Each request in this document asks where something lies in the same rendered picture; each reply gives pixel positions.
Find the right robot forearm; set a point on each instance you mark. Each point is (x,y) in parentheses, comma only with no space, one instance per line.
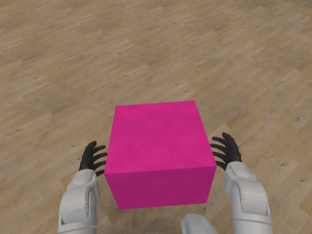
(249,201)

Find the carton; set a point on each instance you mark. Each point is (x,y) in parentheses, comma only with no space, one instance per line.
(159,155)

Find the robot right hand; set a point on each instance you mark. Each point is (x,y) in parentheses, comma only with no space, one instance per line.
(231,150)

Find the robot left hand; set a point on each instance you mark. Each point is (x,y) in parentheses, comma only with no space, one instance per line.
(88,158)

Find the right robot thigh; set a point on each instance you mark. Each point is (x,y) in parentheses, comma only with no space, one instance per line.
(196,224)

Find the left robot forearm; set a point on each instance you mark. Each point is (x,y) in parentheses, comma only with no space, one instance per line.
(78,206)

